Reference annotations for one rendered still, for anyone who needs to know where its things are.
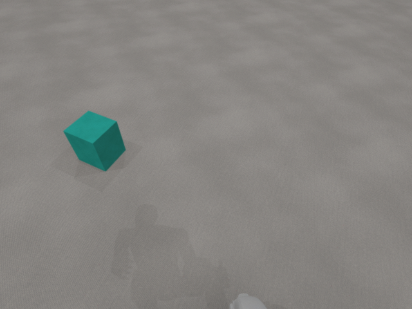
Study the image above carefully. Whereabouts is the carton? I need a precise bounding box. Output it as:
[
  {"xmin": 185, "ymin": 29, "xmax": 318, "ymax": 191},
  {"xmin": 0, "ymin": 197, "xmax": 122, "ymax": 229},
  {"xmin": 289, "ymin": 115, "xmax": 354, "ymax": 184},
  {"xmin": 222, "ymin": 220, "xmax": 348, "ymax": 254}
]
[{"xmin": 64, "ymin": 111, "xmax": 126, "ymax": 171}]

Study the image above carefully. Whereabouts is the robot right thigh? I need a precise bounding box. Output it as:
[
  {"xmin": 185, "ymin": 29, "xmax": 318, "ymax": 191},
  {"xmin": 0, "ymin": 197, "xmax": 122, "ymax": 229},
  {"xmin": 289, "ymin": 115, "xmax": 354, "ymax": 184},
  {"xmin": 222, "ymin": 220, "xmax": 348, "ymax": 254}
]
[{"xmin": 229, "ymin": 296, "xmax": 267, "ymax": 309}]

